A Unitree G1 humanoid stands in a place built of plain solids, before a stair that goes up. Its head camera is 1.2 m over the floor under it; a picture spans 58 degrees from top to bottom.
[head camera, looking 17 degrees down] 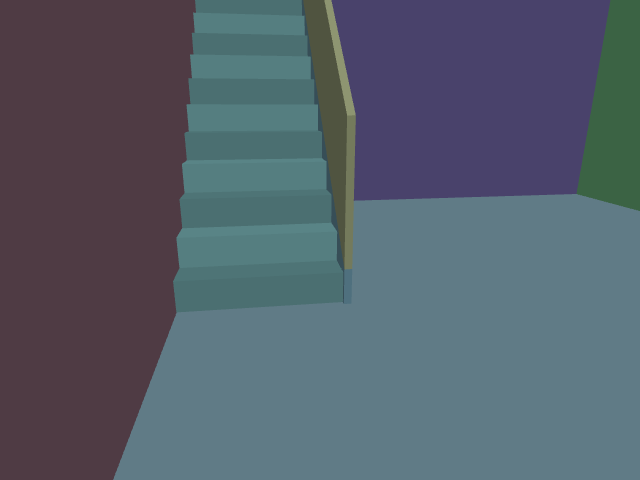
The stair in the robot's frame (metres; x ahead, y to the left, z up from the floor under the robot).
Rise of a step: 0.20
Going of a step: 0.23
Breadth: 1.04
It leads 8 degrees to the left of straight ahead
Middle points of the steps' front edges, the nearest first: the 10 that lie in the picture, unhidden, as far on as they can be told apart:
2.48 0.37 0.20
2.71 0.40 0.41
2.94 0.43 0.61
3.16 0.46 0.82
3.39 0.50 1.02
3.62 0.53 1.23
3.85 0.56 1.43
4.07 0.60 1.63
4.30 0.63 1.84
4.53 0.66 2.04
